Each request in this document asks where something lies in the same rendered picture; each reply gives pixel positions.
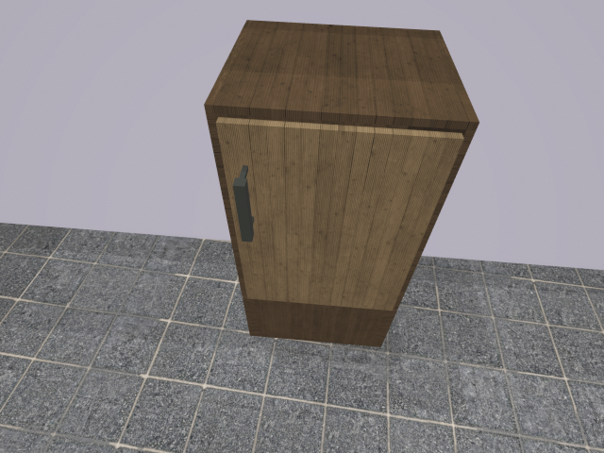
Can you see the cupboard door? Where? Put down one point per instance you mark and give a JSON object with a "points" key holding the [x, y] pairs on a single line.
{"points": [[339, 211]]}

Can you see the handle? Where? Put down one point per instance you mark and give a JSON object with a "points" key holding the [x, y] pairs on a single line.
{"points": [[241, 193]]}

